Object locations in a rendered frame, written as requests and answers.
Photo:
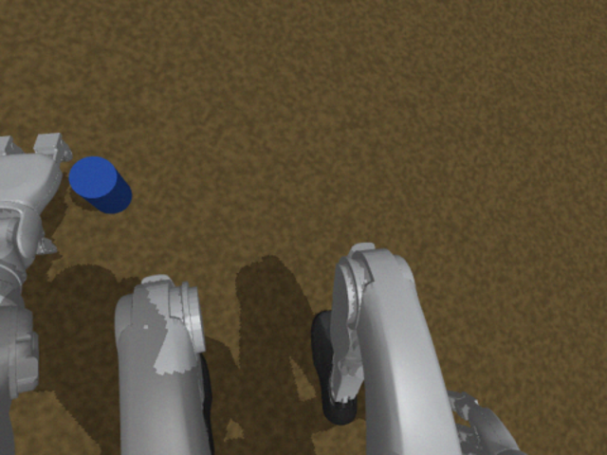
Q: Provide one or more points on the left robot hand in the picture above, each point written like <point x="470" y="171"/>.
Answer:
<point x="33" y="179"/>

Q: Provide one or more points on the can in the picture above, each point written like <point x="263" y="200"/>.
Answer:
<point x="97" y="181"/>

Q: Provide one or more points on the left robot arm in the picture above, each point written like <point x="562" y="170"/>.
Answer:
<point x="20" y="228"/>

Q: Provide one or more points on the right robot foot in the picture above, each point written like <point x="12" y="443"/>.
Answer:
<point x="336" y="412"/>

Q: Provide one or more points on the right robot hand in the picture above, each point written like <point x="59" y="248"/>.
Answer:
<point x="487" y="434"/>

